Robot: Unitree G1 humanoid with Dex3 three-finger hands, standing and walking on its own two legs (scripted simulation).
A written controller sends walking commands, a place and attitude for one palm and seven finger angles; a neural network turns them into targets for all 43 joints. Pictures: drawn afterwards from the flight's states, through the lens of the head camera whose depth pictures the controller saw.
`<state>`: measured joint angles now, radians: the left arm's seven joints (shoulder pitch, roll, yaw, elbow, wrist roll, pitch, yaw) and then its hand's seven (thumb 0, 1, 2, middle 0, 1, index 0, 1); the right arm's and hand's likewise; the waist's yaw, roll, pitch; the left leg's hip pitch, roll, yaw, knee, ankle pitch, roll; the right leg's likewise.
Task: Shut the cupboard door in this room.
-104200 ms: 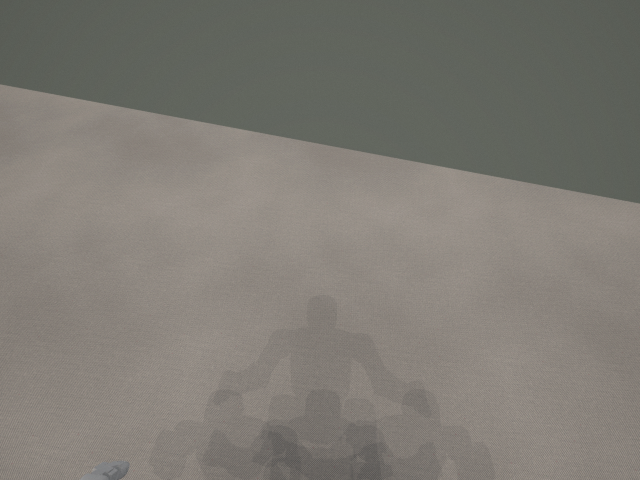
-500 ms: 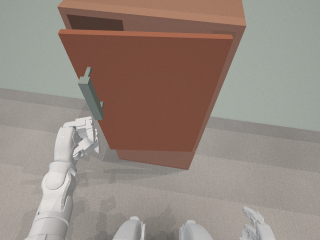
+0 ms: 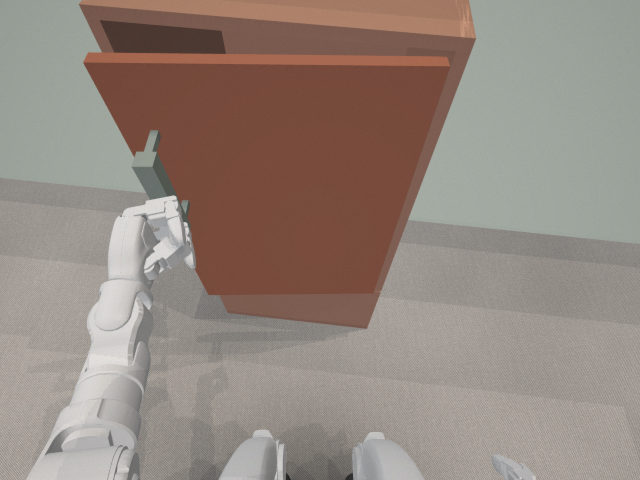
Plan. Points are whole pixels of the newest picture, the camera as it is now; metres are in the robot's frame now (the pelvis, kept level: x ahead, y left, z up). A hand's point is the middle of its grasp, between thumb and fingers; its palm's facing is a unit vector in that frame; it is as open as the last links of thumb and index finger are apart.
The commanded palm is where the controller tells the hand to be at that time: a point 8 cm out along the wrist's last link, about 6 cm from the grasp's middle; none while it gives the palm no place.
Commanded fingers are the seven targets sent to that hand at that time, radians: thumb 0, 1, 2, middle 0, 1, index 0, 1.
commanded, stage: bring the fist close to the handle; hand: left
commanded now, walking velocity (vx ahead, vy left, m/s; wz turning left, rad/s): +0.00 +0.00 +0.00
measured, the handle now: (168, 188) +0.49 +0.21 +0.04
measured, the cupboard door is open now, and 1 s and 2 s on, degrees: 7 0 0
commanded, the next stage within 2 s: push the door shut along its arc in 0.16 s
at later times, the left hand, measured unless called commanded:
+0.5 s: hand (176, 235) +0.41 +0.19 +0.04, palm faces -0.02 -1.00 -0.03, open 3.1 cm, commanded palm +0.40 +0.23 +0.04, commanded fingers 0.00 0.90 0.90 -1.30 -1.50 -1.30 -1.50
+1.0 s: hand (182, 212) +0.45 +0.19 +0.04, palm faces -0.15 -0.99 -0.04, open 3.0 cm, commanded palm +0.47 +0.21 +0.04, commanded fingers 0.00 0.90 0.90 -1.30 -1.50 -1.30 -1.50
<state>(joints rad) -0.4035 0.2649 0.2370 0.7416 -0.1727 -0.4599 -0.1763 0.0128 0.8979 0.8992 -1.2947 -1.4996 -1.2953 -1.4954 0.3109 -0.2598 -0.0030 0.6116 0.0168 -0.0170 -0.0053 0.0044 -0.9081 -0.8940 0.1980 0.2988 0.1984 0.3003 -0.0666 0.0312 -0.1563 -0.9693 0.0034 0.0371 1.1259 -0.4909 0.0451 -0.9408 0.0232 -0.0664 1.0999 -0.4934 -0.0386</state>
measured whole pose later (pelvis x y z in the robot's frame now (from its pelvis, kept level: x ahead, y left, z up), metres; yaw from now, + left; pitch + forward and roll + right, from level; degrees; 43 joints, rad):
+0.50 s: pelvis +0.00 +0.00 +0.00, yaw +1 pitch +19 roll -2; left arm -0.54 0.32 0.25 0.89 -0.17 -0.48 -0.25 0.02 0.90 0.91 -1.30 -1.50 -1.30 -1.50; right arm 0.26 -0.26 0.01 0.62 0.02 -0.02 -0.02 0.00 -0.91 -0.89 0.20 0.30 0.20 0.30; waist -0.07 0.03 -0.15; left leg -1.00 0.00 0.02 1.16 -0.49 0.05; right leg -0.96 0.02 -0.09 1.11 -0.50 -0.04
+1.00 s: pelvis -0.02 +0.01 -0.02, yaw +1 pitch +23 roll -4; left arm -0.83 0.43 0.23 1.15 -0.16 -0.47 -0.37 -0.05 0.94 1.07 -1.29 -1.50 -1.30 -1.50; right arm 0.35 -0.28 0.02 0.69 0.02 -0.02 -0.02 0.00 -0.91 -0.89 0.20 0.30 0.20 0.30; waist -0.11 0.04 -0.14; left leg -1.14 -0.01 -0.01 1.22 -0.49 0.06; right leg -1.07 0.01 -0.12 1.16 -0.49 -0.03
